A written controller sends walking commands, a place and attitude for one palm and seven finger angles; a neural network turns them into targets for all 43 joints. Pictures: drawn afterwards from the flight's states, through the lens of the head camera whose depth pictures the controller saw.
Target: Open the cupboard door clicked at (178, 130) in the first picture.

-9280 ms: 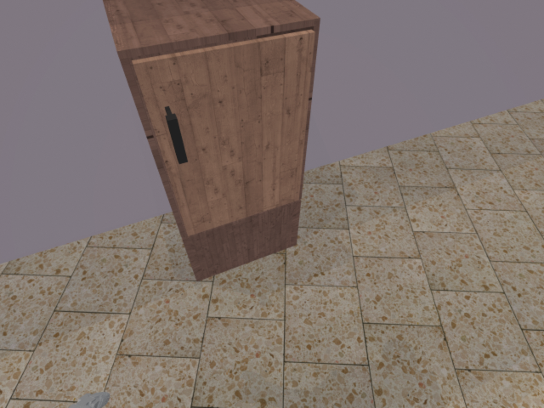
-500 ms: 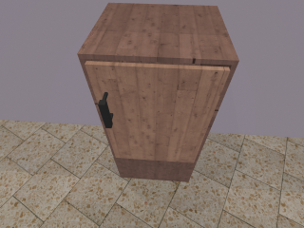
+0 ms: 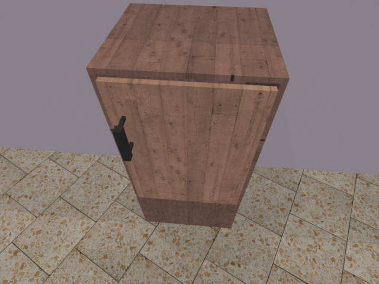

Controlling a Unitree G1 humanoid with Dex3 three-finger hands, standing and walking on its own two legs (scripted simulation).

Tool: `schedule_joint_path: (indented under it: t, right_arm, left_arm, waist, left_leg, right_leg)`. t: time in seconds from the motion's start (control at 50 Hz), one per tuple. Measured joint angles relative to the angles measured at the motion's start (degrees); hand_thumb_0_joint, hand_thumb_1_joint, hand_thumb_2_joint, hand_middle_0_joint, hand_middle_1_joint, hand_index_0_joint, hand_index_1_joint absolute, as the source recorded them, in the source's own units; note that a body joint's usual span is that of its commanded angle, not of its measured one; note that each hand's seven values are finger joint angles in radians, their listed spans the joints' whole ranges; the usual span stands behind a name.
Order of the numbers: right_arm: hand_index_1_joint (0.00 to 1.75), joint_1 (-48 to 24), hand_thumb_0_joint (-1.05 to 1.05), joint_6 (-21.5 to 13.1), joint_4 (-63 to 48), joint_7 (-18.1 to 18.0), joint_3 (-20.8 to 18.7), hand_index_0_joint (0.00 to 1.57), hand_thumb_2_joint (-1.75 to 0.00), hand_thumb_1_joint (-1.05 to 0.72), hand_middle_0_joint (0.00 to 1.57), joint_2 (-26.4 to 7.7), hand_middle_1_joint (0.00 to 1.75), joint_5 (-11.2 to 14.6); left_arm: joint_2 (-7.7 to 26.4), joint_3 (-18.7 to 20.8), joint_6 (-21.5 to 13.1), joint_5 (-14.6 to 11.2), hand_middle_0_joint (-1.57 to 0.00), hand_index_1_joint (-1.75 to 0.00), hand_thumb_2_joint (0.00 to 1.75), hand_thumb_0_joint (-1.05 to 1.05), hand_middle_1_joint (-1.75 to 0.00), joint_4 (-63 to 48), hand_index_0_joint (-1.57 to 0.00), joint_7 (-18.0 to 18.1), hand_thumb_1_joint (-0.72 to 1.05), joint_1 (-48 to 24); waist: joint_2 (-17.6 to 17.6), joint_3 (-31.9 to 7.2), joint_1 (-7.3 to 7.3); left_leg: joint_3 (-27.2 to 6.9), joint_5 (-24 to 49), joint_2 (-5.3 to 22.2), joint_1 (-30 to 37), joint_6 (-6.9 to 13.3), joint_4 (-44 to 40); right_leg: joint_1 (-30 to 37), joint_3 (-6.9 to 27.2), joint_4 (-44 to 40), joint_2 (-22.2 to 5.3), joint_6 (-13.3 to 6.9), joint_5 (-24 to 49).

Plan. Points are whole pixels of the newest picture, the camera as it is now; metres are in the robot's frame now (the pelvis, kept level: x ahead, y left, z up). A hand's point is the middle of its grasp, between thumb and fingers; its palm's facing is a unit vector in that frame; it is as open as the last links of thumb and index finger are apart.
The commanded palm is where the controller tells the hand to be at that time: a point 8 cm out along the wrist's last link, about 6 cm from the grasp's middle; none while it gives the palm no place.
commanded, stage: come to a stop and stand still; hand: left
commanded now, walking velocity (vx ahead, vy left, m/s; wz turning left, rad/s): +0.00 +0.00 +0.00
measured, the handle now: (125, 138) +0.47 +0.22 -0.01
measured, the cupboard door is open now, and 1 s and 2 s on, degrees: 0 0 0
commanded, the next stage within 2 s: look again from close up in 0.22 s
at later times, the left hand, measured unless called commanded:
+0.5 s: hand out of the picture +0.00 +0.16 -0.17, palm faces +0.04 -0.98 -0.21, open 7.3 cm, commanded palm none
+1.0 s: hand out of the picture -0.01 +0.16 -0.17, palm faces +0.04 -0.98 -0.20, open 7.3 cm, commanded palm none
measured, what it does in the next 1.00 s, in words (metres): stands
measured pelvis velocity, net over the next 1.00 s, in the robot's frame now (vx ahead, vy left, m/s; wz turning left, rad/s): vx -0.01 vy -0.02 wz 0.00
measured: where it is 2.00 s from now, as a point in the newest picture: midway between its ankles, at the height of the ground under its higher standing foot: outside the picture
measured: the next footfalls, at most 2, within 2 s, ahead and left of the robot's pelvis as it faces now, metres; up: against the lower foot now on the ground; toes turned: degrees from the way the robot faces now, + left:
left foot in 1.48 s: -0.03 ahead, +0.11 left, +0.00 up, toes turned +4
right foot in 1.88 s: -0.07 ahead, -0.08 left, +0.00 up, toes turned -2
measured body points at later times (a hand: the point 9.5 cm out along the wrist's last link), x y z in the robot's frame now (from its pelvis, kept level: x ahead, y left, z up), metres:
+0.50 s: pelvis +0.00 -0.02 +0.00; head +0.02 -0.02 +0.45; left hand +0.00 +0.21 -0.16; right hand +0.00 -0.23 -0.16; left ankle -0.06 +0.09 -0.74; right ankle -0.02 -0.07 -0.74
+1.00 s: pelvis -0.01 -0.02 +0.00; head +0.01 -0.02 +0.45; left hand -0.01 +0.21 -0.16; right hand -0.01 -0.24 -0.16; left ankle -0.06 +0.09 -0.74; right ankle -0.02 -0.07 -0.74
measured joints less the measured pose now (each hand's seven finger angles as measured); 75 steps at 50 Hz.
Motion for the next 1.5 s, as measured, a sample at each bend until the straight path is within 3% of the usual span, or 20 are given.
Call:
schedule_joint_path:
  t: [0.62, 1.06, 1.2, 1.28, 1.38, 1.46, 1.5]
  right_arm:
    - [0.30, -0.98, 0.01, 0.33, -0.58, 0.02, -0.20, 0.20, -0.90, -0.91, 0.20, -1.03, 0.30, -0.02]
    - [0.30, -0.63, 0.01, 0.63, -1.27, 0.09, -0.42, 0.20, -0.90, -0.91, 0.20, -1.42, 0.30, 0.03]
    - [0.30, -1.23, 0.01, 2.29, -3.46, 0.16, -1.34, 0.20, -0.90, -0.91, 0.20, -1.52, 0.30, -0.15]
    - [0.30, -1.64, 0.01, 3.42, -4.56, 0.49, -2.07, 0.20, -0.90, -0.91, 0.20, -1.34, 0.30, -0.28]
    - [0.30, -2.74, 0.01, 4.40, -5.66, 1.06, -2.95, 0.20, -0.90, -0.91, 0.20, -0.97, 0.30, -0.27]
    - [0.30, -2.20, 0.01, 2.79, -6.50, 1.27, -2.97, 0.20, -0.90, -0.91, 0.20, -0.94, 0.30, -0.04]
    - [0.30, -1.62, 0.01, 1.80, -6.12, 1.09, -2.83, 0.20, -0.90, -0.91, 0.20, -0.57, 0.30, -0.37]
  left_arm:
    - [1.02, 0.40, -0.31, -0.12, -0.20, -0.30, 0.90, 0.01, -0.30, -0.79, -0.20, -0.27, 0.92, -0.78]
    - [1.36, 0.65, -0.14, -0.09, -0.21, -0.30, 0.90, 0.00, -0.30, -1.29, -0.20, -0.32, 0.91, -1.14]
    - [1.05, 1.51, 0.94, 0.23, -0.21, -0.30, 0.90, 0.00, -0.30, -2.91, -0.20, 0.16, 0.91, -2.18]
    - [1.33, 2.14, 1.38, 0.61, -0.21, -0.30, 0.90, 0.00, -0.30, -3.87, -0.20, 0.21, 0.91, -2.97]
    - [2.11, 3.24, 1.98, 1.15, -0.21, -0.30, 0.90, 0.00, -0.30, -5.39, -0.20, 0.28, 0.91, -3.91]
    - [2.78, 3.29, 2.52, 1.10, -0.21, -0.30, 0.90, 0.00, -0.30, -5.63, -0.20, -0.10, 0.91, -2.86]
    - [3.11, 3.27, 3.12, 0.75, -0.21, -0.30, 0.90, 0.00, -0.30, -5.05, -0.20, -0.44, 0.91, -2.77]
  waist:
    - [-0.20, -0.18, 0.31]
    - [-0.48, 0.02, 0.45]
    - [-0.03, 0.75, 0.54]
    - [-0.12, 1.29, 0.53]
    - [-2.18, 2.40, 1.48]
    - [-3.14, 1.45, 1.26]
    - [-3.58, 1.11, 0.90]
  left_leg:
    - [-0.76, 0.78, 1.45, 0.17, -1.59, -0.60]
    - [-0.37, 1.49, 1.47, -0.43, -1.48, -0.73]
    - [-0.11, 0.61, 0.95, -3.47, -1.06, 3.11]
    - [-1.26, -3.38, 1.06, -7.32, -2.24, 10.05]
    - [-4.48, -9.76, 1.41, -13.02, -2.95, 22.26]
    - [-4.97, -2.17, 2.75, -9.24, -2.75, 11.32]
    - [-4.82, -0.24, 2.17, -8.42, -2.65, 9.33]
  right_leg:
    - [1.09, -0.80, -2.34, 1.52, -1.44, 1.20]
    - [0.50, -0.46, -2.78, 1.55, -1.35, 2.28]
    - [-2.62, -0.35, 1.25, 0.58, -1.12, 1.34]
    - [-4.32, -0.92, 3.44, -0.07, -1.13, 1.07]
    - [-6.35, -0.53, 4.70, -2.02, -0.21, 2.21]
    - [-8.45, 0.56, 7.16, -3.31, 1.77, 2.24]
    - [-9.37, 1.62, 9.58, -3.85, 2.59, -0.13]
